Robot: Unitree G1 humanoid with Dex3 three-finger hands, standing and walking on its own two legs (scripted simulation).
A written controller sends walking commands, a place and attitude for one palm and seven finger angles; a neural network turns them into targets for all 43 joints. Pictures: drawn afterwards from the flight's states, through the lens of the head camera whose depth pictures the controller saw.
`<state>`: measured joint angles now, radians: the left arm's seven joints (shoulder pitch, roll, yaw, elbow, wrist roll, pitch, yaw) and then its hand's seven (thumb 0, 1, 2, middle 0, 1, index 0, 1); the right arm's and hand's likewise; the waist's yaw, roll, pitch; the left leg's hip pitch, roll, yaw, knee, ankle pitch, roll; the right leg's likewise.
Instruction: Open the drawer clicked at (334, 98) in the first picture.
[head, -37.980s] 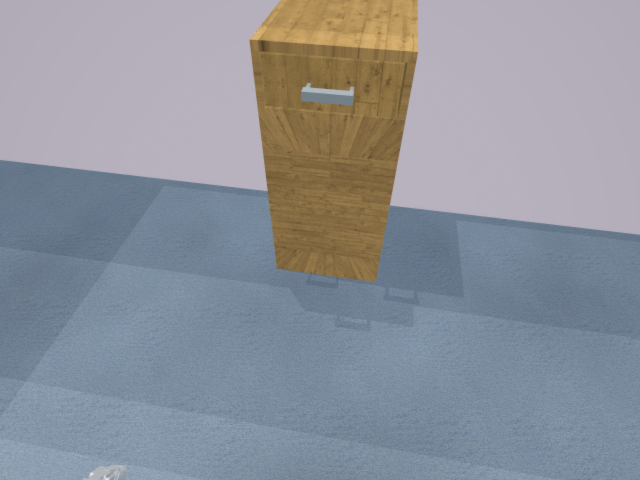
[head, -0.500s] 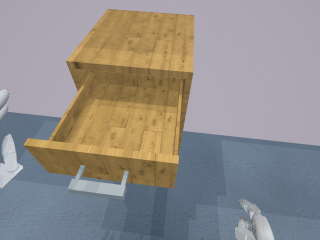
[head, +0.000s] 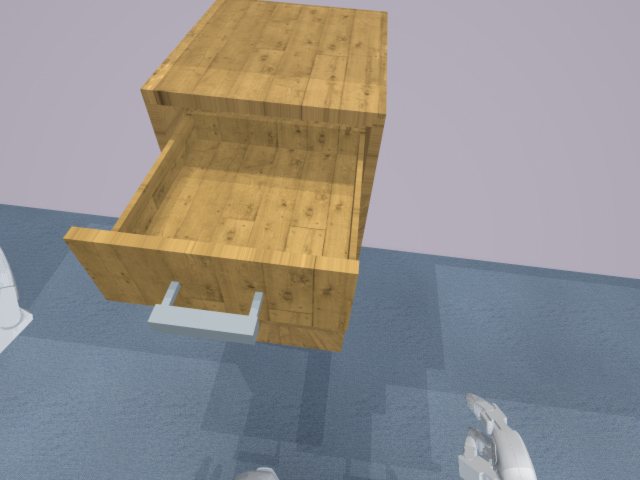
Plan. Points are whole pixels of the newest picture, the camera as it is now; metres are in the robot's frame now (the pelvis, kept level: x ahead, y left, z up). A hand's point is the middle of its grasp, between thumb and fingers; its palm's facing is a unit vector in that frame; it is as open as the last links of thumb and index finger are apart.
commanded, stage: step back with the hand held close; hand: left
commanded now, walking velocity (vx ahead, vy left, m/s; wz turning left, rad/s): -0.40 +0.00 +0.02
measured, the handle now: (210, 309) +0.31 +0.16 +0.04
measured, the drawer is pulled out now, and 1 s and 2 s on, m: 0.30 0.30 0.30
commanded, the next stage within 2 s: stop stepping back and stand still in 0.44 s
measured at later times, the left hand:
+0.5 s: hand out of the picture +0.11 +0.21 +0.22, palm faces +0.41 -0.80 -0.43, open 7.5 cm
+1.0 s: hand out of the picture +0.01 +0.23 +0.22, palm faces +0.51 -0.76 -0.39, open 7.5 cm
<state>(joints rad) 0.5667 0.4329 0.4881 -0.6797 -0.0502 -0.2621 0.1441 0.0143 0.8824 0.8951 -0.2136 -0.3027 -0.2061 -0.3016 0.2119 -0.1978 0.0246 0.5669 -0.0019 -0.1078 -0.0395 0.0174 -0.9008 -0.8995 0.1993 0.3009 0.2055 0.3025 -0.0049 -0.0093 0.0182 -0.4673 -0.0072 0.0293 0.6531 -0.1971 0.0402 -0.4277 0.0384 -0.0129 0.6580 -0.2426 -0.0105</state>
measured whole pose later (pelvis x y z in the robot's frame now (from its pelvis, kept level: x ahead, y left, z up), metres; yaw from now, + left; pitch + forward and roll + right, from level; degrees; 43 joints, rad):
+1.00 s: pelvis -0.16 -0.02 +0.01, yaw +3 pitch -3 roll +0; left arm 0.56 0.39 0.43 -0.60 -0.03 -0.23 0.17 0.01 0.88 0.90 -0.21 -0.30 -0.21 -0.30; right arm 0.29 -0.21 0.00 0.64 0.01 -0.11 -0.04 0.02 -0.90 -0.90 0.20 0.30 0.20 0.30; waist -0.02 -0.03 -0.03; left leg -0.21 0.01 0.00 0.57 -0.33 0.01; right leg -0.31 0.03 -0.02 0.55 -0.21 -0.02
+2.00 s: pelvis -0.16 -0.01 +0.02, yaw +2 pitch -3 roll +0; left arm 0.33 0.17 0.02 1.12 0.01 0.02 0.03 0.00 0.92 0.89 -0.20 -0.30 -0.19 -0.30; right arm 0.36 -0.13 0.00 1.09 -0.01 0.02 -0.03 0.01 -0.91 -0.90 0.20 0.30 0.20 0.30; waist 0.00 0.02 0.09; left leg -0.12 -0.01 0.01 0.44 -0.27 0.01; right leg -0.23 0.04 0.02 0.42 -0.14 -0.02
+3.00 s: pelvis -0.14 -0.02 +0.02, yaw +2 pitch -2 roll +0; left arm 0.26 0.13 0.03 1.12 0.01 0.00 0.04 0.01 0.91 0.89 -0.20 -0.30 -0.19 -0.30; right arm 0.32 -0.11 0.00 1.11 -0.01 0.00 -0.04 0.01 -0.91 -0.90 0.20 0.30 0.20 0.30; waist -0.01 0.02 0.08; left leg -0.09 0.00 0.00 0.41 -0.28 0.00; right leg -0.21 0.04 0.01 0.42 -0.17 -0.04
